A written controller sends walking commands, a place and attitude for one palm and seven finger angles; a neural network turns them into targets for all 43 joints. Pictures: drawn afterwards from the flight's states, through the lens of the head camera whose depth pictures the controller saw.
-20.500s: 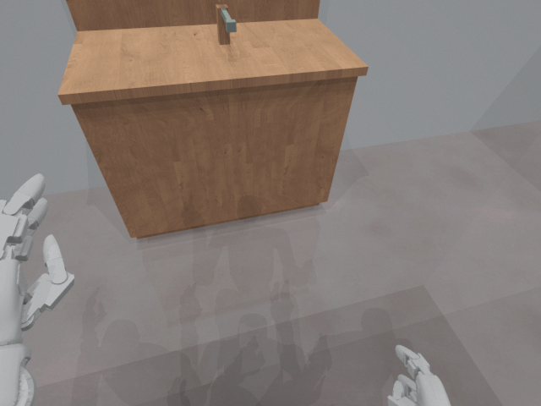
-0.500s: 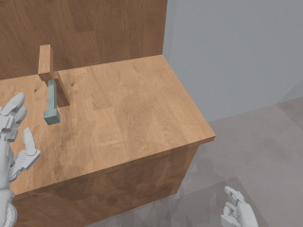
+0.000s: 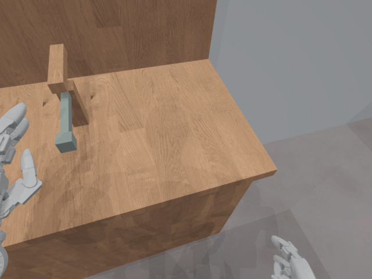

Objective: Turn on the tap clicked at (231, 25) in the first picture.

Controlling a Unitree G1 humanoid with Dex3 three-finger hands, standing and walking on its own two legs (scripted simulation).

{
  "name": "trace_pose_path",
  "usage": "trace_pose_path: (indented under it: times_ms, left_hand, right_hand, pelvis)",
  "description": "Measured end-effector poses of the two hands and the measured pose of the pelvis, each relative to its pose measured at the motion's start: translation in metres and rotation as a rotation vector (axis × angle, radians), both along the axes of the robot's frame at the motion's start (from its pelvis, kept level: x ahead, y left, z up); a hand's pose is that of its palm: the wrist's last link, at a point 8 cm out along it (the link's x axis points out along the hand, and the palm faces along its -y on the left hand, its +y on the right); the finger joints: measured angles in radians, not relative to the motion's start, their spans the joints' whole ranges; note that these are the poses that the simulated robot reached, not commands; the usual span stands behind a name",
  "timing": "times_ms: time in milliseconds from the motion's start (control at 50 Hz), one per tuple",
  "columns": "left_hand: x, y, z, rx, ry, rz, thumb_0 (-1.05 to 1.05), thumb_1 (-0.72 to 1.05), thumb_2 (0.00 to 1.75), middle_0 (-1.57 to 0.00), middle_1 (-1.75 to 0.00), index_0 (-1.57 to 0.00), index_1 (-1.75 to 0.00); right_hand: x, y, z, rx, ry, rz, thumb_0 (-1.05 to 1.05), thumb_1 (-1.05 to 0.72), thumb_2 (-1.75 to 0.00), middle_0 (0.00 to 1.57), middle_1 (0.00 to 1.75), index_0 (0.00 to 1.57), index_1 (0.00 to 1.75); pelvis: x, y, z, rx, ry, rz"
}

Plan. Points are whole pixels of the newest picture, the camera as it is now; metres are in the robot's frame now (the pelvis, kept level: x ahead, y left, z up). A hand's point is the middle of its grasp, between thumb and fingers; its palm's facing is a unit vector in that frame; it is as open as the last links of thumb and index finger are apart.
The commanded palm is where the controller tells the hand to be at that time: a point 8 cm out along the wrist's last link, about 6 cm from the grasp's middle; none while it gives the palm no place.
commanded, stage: come to a stop and stand still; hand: left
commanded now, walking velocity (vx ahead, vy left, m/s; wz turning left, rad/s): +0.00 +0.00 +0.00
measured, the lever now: (66, 142) +0.32 +0.26 +0.12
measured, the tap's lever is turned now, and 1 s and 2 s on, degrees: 0 0 0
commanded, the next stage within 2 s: look again from close up in 0.64 s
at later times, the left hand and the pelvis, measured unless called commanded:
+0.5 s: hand (5, 210) +0.18 +0.27 +0.15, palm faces +0.37 -0.84 -0.39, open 7.4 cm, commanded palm +0.12 +0.29 +0.18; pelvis -0.03 +0.00 +0.00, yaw +2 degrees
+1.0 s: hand (11, 226) +0.16 +0.25 +0.16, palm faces +0.36 -0.87 -0.34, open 7.4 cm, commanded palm +0.10 +0.28 +0.18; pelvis -0.04 -0.01 +0.00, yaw +3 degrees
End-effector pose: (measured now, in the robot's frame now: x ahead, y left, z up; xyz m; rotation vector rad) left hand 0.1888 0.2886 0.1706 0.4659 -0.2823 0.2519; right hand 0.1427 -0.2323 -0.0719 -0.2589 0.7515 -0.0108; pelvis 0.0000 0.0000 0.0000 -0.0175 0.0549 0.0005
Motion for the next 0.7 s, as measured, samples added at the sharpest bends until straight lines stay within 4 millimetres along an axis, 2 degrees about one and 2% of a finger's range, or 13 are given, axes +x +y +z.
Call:
trace_pose_path:
  times_ms: [40,100,160,200,300,420,520,700]
  left_hand:
    - [-0.008,0.001,-0.013,-0.004,0.054,-0.006,0.01,0.9,0.9,-0.21,-0.31,-0.21,-0.31]
    - [-0.015,0.016,-0.019,0.008,0.073,0.033,0.01,0.89,0.9,-0.22,-0.31,-0.22,-0.31]
    - [-0.019,0.032,-0.013,0.022,0.04,0.091,0.01,0.89,0.9,-0.22,-0.31,-0.22,-0.31]
    - [-0.022,0.035,-0.005,0.023,-0.001,0.107,0.02,0.89,0.9,-0.22,-0.31,-0.22,-0.31]
    - [-0.031,0.022,0.009,0.015,-0.069,0.068,0.01,0.89,0.9,-0.21,-0.31,-0.21,-0.31]
    - [-0.039,0.018,0.005,0.007,-0.036,0.055,0.01,0.89,0.9,-0.21,-0.31,-0.21,-0.31]
    - [-0.047,0.022,-0.003,-0.026,0.003,0.089,0.01,0.89,0.9,-0.21,-0.31,-0.21,-0.31]
    - [-0.059,0.009,-0.002,-0.06,-0.009,0.068,0.01,0.89,0.9,-0.21,-0.31,-0.21,-0.31]
  right_hand:
    - [-0.003,-0.001,-0.002,-0.023,0.033,0.003,0.01,-0.9,-0.9,0.2,0.3,0.21,0.3]
    - [-0.005,-0.001,-0.004,-0.054,0.077,0.026,0.01,-0.9,-0.9,0.2,0.3,0.21,0.3]
    - [-0.002,0.004,-0.005,-0.061,0.084,0.056,0.01,-0.9,-0.9,0.2,0.3,0.2,0.29]
    - [0.001,0.009,-0.004,-0.053,0.068,0.073,0.01,-0.9,-0.9,0.2,0.3,0.2,0.29]
    - [0.01,0.023,-0.001,-0.004,-0.004,0.082,0.01,-0.9,-0.9,0.2,0.3,0.21,0.29]
    - [0.011,0.033,0.002,0.041,-0.051,0.055,0.01,-0.9,-0.9,0.2,0.3,0.21,0.3]
    - [0.004,0.029,0.003,0.039,-0.051,0.043,0.01,-0.9,-0.9,0.2,0.3,0.21,0.3]
    - [-0.008,0.013,0.004,0.005,-0.044,0.024,0.01,-0.9,-0.9,0.2,0.3,0.21,0.3]
  pelvis:
    - [0.0,0.001,-0.001,0.003,-0.002,0.009]
    - [-0.004,0.001,-0.001,0.002,-0.005,0.03]
    - [-0.009,0.002,-0.002,0.0,-0.009,0.041]
    - [-0.013,0.004,-0.002,0.0,-0.013,0.045]
    - [-0.021,0.007,-0.002,0.004,-0.023,0.035]
    - [-0.029,0.006,-0.001,0.006,-0.029,0.031]
    - [-0.034,0.003,0.0,0.004,-0.034,0.036]
    - [-0.039,-0.001,0.001,0.001,-0.048,0.046]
